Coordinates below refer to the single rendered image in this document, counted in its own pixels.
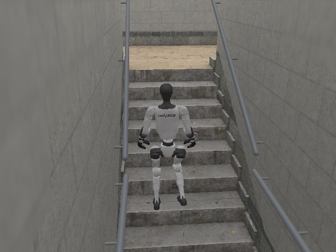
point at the stairs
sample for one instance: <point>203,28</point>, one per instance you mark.
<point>213,219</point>

